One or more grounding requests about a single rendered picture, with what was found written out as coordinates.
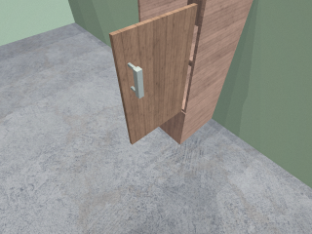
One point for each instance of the cupboard door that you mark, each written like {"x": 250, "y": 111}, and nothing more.
{"x": 161, "y": 47}

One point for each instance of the handle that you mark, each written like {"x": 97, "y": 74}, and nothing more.
{"x": 138, "y": 80}

